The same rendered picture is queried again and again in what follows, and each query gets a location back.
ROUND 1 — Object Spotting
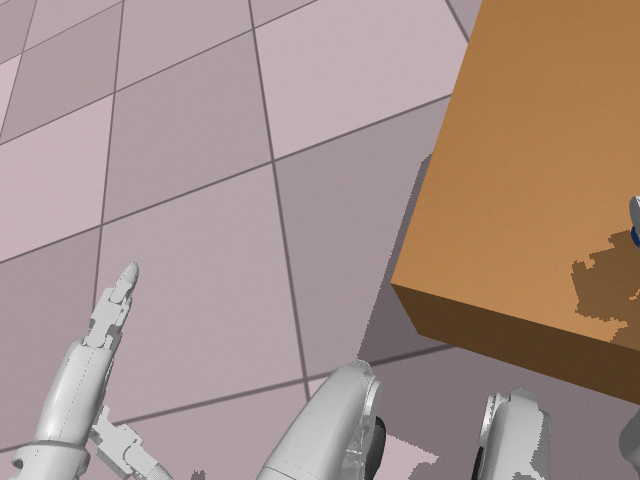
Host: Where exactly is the left robot hand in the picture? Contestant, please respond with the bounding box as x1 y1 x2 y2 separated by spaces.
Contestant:
33 262 174 480

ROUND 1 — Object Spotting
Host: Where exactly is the right robot arm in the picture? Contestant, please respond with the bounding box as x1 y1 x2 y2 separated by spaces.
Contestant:
619 409 640 479

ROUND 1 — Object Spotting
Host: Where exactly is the left robot arm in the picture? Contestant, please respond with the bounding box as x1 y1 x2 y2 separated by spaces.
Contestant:
8 441 90 480

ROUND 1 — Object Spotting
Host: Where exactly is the left robot foot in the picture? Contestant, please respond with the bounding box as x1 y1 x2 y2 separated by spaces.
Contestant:
364 416 386 480

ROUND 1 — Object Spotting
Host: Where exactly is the can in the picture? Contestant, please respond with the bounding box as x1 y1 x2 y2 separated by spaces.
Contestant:
631 226 640 248

